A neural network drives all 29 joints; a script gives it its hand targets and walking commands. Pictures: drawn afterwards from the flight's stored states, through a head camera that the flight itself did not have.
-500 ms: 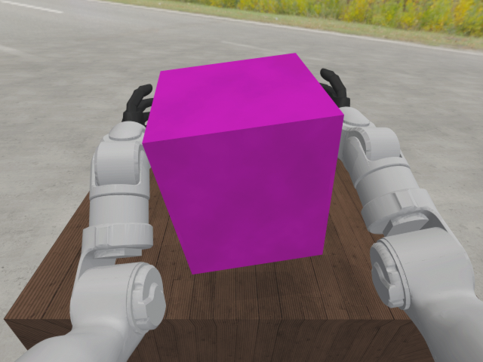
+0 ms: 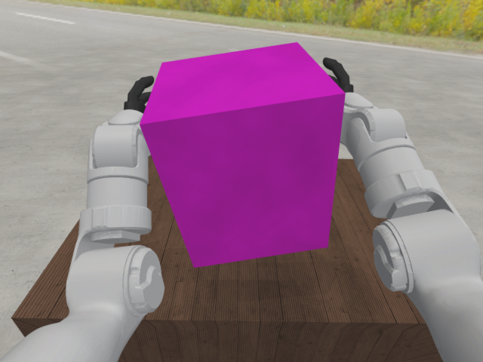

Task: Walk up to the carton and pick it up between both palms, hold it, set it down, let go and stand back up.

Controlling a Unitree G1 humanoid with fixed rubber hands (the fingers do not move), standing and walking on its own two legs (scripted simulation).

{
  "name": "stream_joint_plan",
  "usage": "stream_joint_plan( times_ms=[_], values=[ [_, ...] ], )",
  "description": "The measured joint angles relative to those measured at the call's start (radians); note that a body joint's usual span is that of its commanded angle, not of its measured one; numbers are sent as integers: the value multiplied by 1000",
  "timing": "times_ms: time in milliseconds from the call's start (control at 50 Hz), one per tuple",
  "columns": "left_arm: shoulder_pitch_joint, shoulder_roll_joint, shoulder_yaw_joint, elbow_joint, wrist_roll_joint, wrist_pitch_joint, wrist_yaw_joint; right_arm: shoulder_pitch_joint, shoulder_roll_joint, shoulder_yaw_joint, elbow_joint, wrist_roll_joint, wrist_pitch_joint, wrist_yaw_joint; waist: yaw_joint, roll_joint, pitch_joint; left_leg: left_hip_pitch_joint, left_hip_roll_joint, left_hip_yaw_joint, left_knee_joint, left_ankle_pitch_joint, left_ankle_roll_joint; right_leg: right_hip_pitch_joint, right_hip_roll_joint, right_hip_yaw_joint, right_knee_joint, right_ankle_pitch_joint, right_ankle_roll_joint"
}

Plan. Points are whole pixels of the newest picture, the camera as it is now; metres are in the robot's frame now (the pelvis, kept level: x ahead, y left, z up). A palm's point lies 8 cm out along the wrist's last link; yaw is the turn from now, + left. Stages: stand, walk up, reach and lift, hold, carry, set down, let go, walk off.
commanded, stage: hold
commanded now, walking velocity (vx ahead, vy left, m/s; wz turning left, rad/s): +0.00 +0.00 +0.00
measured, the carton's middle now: (245, 155) +0.35 -0.01 +0.26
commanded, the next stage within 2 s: none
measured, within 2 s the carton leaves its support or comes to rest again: neither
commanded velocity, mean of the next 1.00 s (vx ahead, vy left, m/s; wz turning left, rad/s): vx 0.00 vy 0.00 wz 0.00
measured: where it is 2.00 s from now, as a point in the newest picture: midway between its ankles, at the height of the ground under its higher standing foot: outside the picture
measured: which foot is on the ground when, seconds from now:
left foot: down 0.00-1.00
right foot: down 0.00-1.00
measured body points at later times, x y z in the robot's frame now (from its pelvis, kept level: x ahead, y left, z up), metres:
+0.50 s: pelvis +0.01 +0.00 +0.00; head -0.08 +0.02 +0.44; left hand +0.39 +0.16 +0.30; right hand +0.40 -0.15 +0.33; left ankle +0.01 +0.12 -0.75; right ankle +0.01 -0.11 -0.75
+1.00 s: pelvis +0.00 +0.00 +0.00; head -0.09 +0.02 +0.44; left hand +0.39 +0.16 +0.30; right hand +0.39 -0.15 +0.33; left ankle +0.01 +0.12 -0.75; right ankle +0.01 -0.11 -0.75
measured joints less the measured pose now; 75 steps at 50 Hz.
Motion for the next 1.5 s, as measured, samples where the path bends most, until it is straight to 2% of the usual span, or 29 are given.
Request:
stream_joint_plan(
  times_ms=[620,1120,1500],
  values=[
    [25,-4,-10,-41,-4,13,-1,19,-7,23,-48,31,28,-22,-4,-2,-7,1,-2,-14,8,-11,-1,9,6,12,-6,-5,0],
    [-28,13,1,48,-8,-13,-2,-23,-9,9,13,14,24,-17,-1,-1,-16,-17,-4,-25,1,2,-4,-10,10,17,-5,0,-3],
    [-2,9,-12,11,-15,-2,0,-4,-10,16,-16,32,34,-25,-4,-3,-19,-18,-7,-30,7,-3,-2,-7,11,24,-7,-1,-1]
  ],
)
